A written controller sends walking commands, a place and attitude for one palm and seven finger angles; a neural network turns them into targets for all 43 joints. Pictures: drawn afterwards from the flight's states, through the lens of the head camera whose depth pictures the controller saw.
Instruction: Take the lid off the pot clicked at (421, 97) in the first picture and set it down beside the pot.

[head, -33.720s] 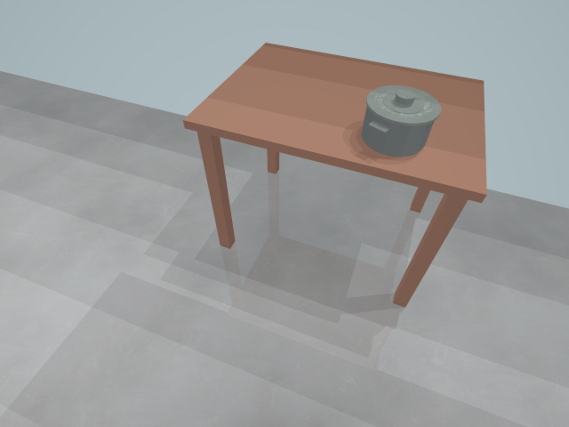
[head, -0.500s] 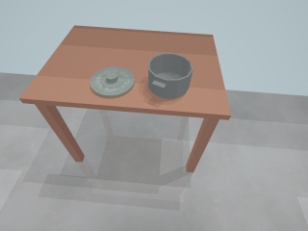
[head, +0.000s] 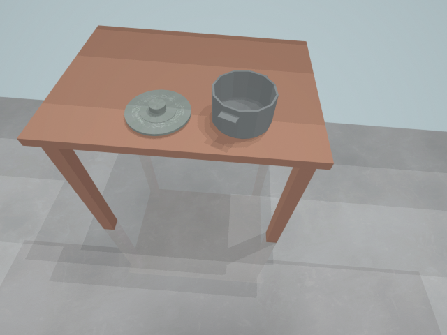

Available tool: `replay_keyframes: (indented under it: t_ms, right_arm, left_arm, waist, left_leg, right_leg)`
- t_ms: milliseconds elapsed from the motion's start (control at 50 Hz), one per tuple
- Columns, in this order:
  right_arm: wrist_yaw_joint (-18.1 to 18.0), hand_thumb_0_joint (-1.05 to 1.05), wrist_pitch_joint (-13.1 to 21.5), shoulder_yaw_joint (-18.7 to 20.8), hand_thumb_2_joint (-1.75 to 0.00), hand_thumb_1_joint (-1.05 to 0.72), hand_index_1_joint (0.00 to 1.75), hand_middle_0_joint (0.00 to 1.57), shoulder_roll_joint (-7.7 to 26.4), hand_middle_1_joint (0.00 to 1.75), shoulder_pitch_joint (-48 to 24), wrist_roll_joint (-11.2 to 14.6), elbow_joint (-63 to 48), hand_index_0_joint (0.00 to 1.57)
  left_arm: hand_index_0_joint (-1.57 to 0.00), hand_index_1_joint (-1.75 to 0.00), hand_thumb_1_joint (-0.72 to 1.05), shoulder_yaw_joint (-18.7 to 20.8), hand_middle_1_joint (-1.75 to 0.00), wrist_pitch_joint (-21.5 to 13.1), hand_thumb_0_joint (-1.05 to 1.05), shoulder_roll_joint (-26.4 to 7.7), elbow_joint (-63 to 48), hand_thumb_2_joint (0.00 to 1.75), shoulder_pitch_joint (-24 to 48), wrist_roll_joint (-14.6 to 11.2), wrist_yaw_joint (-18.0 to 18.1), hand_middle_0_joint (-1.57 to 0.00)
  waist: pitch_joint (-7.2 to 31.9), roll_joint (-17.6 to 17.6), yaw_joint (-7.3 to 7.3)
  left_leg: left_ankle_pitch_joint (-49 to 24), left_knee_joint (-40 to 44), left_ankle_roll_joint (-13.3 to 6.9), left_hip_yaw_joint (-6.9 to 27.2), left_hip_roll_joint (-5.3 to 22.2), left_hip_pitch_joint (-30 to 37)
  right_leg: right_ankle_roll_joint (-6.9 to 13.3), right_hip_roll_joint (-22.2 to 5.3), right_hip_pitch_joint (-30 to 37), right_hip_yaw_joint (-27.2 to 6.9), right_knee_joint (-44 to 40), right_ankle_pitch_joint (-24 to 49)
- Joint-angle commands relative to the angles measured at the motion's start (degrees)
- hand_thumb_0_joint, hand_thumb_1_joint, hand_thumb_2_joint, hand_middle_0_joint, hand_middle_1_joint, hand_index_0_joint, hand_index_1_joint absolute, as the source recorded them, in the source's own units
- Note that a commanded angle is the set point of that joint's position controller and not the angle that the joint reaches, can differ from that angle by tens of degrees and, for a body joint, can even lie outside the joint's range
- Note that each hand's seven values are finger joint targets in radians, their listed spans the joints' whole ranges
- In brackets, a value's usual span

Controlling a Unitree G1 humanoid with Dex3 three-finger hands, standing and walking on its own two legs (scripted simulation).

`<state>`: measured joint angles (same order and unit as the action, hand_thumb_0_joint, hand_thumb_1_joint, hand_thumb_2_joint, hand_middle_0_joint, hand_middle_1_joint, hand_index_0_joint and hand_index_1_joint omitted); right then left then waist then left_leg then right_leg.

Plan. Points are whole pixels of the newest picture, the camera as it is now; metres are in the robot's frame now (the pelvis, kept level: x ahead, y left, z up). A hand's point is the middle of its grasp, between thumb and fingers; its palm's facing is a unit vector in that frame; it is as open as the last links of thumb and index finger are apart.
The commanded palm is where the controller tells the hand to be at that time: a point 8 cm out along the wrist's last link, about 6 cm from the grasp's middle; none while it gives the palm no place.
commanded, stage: let the arm hang, fingers relaxed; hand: left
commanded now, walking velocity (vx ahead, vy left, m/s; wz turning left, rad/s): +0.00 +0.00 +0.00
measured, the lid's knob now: (157, 105) +0.71 +0.23 -0.07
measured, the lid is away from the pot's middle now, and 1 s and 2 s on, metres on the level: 0.25 0.25 0.25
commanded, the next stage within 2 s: look to check the result in 0.96 s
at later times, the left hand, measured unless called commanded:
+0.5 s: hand out of the picture +0.00 +0.18 -0.17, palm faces +0.03 -0.98 -0.19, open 7.3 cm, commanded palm none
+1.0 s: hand out of the picture -0.02 +0.16 -0.18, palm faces +0.04 -0.98 -0.17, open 7.3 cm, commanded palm none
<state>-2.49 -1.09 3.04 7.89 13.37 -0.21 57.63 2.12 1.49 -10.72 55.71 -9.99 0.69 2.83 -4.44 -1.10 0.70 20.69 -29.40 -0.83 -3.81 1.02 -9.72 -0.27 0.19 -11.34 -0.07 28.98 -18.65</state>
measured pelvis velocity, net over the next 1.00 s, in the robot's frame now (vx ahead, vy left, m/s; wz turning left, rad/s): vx -0.02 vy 0.00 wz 0.00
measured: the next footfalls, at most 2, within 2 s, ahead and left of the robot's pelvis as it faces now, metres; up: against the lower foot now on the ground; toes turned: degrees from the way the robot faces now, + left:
none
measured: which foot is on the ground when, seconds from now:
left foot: down 0.00-1.00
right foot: down 0.00-1.00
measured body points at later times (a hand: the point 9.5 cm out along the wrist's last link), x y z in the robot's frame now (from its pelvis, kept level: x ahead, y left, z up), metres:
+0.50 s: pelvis -0.02 +0.01 +0.01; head +0.00 +0.02 +0.45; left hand +0.00 +0.23 -0.16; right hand -0.04 -0.20 -0.15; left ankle -0.06 +0.10 -0.73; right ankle -0.04 -0.12 -0.73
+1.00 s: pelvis -0.02 +0.00 +0.00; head +0.01 +0.01 +0.45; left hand -0.02 +0.22 -0.16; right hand -0.04 -0.21 -0.15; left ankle -0.06 +0.10 -0.73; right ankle -0.04 -0.12 -0.73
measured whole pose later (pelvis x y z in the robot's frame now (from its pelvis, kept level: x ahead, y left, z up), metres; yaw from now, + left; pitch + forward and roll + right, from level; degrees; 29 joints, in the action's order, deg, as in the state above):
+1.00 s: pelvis -0.02 +0.00 +0.00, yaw +0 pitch -1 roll +0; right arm -2.7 0.6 1.7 5.5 17.7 -0.1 63.6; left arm 1.3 0.3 -7.8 63.4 -16.3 0.7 2.5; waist -3.3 -0.9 0.3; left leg 18.1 -26.5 -0.9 -4.0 1.0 -7.6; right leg -0.2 0.2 -9.1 -0.2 25.9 -15.9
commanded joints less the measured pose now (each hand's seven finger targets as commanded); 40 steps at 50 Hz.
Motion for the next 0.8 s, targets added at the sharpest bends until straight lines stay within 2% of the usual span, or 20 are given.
replay_keyframes:
  t_ms: [0, 60, 200, 280, 340, 380, 520, 680, 720, 780]
  right_arm:
    - [-0.06, 0.0, 0.86, 0.93, -0.9, -0.9, 0.3, 0.2, 5.76, 0.3, 4.39, -0.1, -1.53, 0.2]
    - [0.02, 0.0, 1.05, 0.68, -0.9, -0.9, 0.3, 0.2, 5.13, 0.3, 5.32, -0.08, -0.53, 0.2]
    - [0.06, 0.0, 1.44, 0.14, -0.9, -0.9, 0.3, 0.2, 4.91, 0.3, 6.51, -0.21, 1.1, 0.2]
    - [0.02, 0.0, 1.63, 0.06, -0.9, -0.9, 0.3, 0.2, 4.65, 0.3, 7.61, -0.1, 1.77, 0.2]
    - [-0.04, 0.0, 1.73, -0.06, -0.9, -0.9, 0.3, 0.2, 4.5, 0.3, 8.14, -0.07, 2.21, 0.2]
    - [-0.08, 0.0, 1.67, -0.18, -0.9, -0.9, 0.3, 0.2, 4.22, 0.3, 8.6, -0.02, 2.57, 0.2]
    - [-0.12, 0.0, 1.86, -0.27, -0.9, -0.9, 0.3, 0.2, 3.59, 0.3, 9.35, 0.07, 3.41, 0.2]
    - [-0.19, 0.0, 1.87, -0.32, -0.9, -0.9, 0.3, 0.2, 2.88, 0.3, 9.57, 0.14, 4.16, 0.2]
    - [-0.25, 0.0, 2.0, -0.31, -0.9, -0.9, 0.3, 0.2, 2.81, 0.3, 9.63, 0.13, 4.24, 0.2]
    - [-0.29, 0.0, 2.03, -0.27, -0.9, -0.9, 0.3, 0.2, 2.63, 0.3, 9.61, 0.18, 4.38, 0.2]
  left_arm:
    - [-0.2, -0.3, 0.9, 0.82, -0.3, -1.26, 0.0, -4.28, -1.95, 0.9, -3.2, -0.17, 0.14, -0.2]
    - [-0.2, -0.3, 0.9, 0.68, -0.3, -1.4, 0.0, -4.02, -1.29, 0.9, -3.15, -0.14, 0.03, -0.2]
    - [-0.2, -0.3, 0.9, 0.44, -0.3, -1.53, 0.0, -3.0, 0.6, 0.9, -4.64, -0.21, -0.32, -0.2]
    - [-0.2, -0.3, 0.9, 0.3, -0.3, -1.78, 0.0, -2.91, 1.35, 0.9, -5.43, -0.29, -0.29, -0.2]
    - [-0.2, -0.3, 0.9, 0.2, -0.3, -1.88, 0.0, -2.66, 2.04, 0.9, -6.08, -0.36, -0.31, -0.2]
    - [-0.2, -0.3, 0.9, 0.07, -0.3, -1.79, 0.0, -2.44, 2.41, 0.9, -6.19, -0.27, -0.34, -0.2]
    - [-0.2, -0.3, 0.9, -0.07, -0.3, -2.1, 0.0, -1.77, 3.93, 0.9, -8.05, -0.29, -0.23, -0.2]
    - [-0.2, -0.3, 0.9, -0.22, -0.3, -2.14, 0.0, -1.16, 5.0, 0.9, -9.21, -0.22, -0.15, -0.2]
    - [-0.2, -0.3, 0.9, -0.2, -0.3, -2.27, 0.0, -1.02, 5.23, 0.9, -9.49, -0.24, -0.15, -0.2]
    - [-0.2, -0.3, 0.9, -0.19, -0.3, -2.35, 0.0, -0.97, 5.46, 0.9, -9.77, -0.25, -0.08, -0.2]
  waist:
    - [4.72, 2.61, -0.05]
    - [3.33, 1.07, 0.13]
    - [0.75, 2.51, -0.12]
    - [1.49, 2.91, -0.06]
    - [1.28, 2.22, -0.04]
    - [-0.32, 2.38, 0.12]
    - [0.59, 1.31, 0.05]
    - [-0.6, 1.54, 0.05]
    - [0.01, 2.3, 0.08]
    - [0.55, 1.56, 0.04]
  left_leg:
    - [-25.33, 4.79, -1.98, 4.85, 6.21, 3.17]
    - [-20.93, 6.23, -1.97, 4.97, 5.81, 2.07]
    - [-15.36, 8.44, -2.31, 5.4, 5.68, 1.01]
    - [-16.36, 8.31, -2.4, 5.13, 5.66, 1.79]
    - [-16.78, 8.23, -2.4, 5.21, 5.65, 1.82]
    - [-15.12, 8.92, -2.44, 5.26, 5.73, 1.0]
    - [-15.67, 8.25, -2.51, 4.98, 5.52, 1.87]
    - [-14.91, 8.17, -2.41, 4.85, 5.33, 1.44]
    - [-16.3, 7.7, -2.35, 4.69, 5.25, 1.93]
    - [-17.08, 7.41, -2.32, 4.6, 5.31, 2.23]
  right_leg:
    - [1.85, -4.72, 1.85, -2.38, -3.53, 21.09]
    - [1.97, -4.59, 2.23, -2.63, -4.79, 18.78]
    - [1.85, -4.17, 1.03, -2.49, -6.6, 13.56]
    - [1.92, -4.29, 1.29, -2.44, -6.58, 14.3]
    - [1.89, -4.26, 1.08, -2.38, -6.66, 14.56]
    - [1.81, -4.05, 0.21, -2.13, -6.76, 13.13]
    - [1.86, -4.28, 0.2, -2.57, -6.76, 14.24]
    - [1.9, -4.23, -0.67, -2.73, -6.81, 13.74]
    - [1.98, -4.33, -0.42, -2.98, -6.64, 15.04]
    - [2.01, -4.36, -0.03, -2.88, -6.55, 15.73]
